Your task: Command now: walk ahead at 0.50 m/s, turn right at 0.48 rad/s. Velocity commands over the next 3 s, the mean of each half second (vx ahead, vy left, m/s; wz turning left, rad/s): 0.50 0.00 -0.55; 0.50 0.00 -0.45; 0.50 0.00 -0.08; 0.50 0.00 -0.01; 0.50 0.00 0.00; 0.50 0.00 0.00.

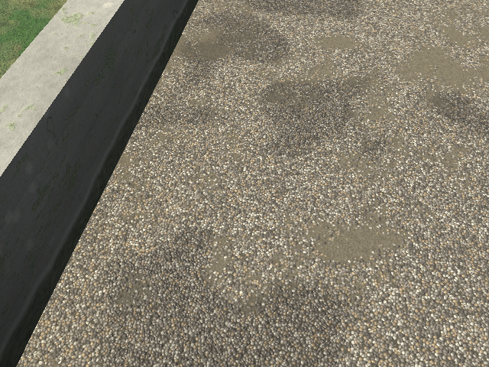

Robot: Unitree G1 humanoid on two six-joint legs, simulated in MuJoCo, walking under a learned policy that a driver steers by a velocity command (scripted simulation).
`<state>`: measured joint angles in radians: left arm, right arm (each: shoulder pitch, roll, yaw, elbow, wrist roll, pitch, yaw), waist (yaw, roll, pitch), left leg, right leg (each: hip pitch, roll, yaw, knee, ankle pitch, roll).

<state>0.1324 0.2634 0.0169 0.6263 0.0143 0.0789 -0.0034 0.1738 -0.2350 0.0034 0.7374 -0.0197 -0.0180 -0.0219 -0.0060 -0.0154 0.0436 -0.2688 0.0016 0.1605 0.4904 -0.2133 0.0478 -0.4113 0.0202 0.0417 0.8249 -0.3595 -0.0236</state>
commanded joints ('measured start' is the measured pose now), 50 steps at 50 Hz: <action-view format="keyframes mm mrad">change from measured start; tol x16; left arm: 1 6 8 -8 -97 3 15 -1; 7 89 178 45 -115 -9 17 4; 24 -221 85 20 -207 -19 -25 -12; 50 -142 27 -24 -135 -16 -15 -4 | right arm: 1 -75 -108 -27 -92 -9 -9 2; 7 -247 -122 -27 -253 -9 51 9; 50 -52 -52 2 -222 -1 14 20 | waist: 1 27 149 -155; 4 60 39 -194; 6 128 -306 -121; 19 1 -45 -150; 22 -40 264 -155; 31 30 119 -97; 35 11 -208 -52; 50 20 56 -112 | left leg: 1 73 226 -132 -64 465 69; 4 -8 156 -82 105 203 -13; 7 -469 -50 -139 429 -318 -135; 11 -337 -29 -194 546 -185 -175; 21 377 98 -253 61 -61 -26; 23 176 274 -506 -162 -215 55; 28 -67 188 -323 -169 -190 35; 35 25 -14 -40 149 -160 -73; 50 202 86 -125 58 12 -3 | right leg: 1 100 4 -41 -81 -3 -8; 4 286 -4 -19 -298 129 -67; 7 332 -241 500 -443 285 -248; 13 122 -112 323 -395 507 -166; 20 -80 -42 388 -373 57 -96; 22 -254 95 169 -193 -56 -11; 32 153 45 32 -241 58 -18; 37 19 -65 394 -489 -132 -95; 50 22 39 179 -276 173 -55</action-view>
